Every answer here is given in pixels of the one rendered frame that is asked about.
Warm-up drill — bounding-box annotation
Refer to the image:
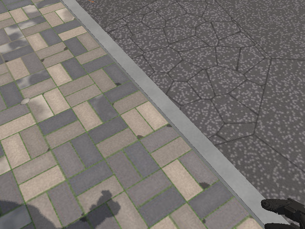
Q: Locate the right robot hand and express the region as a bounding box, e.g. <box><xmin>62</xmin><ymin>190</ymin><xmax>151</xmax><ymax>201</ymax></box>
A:
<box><xmin>261</xmin><ymin>198</ymin><xmax>305</xmax><ymax>229</ymax></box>

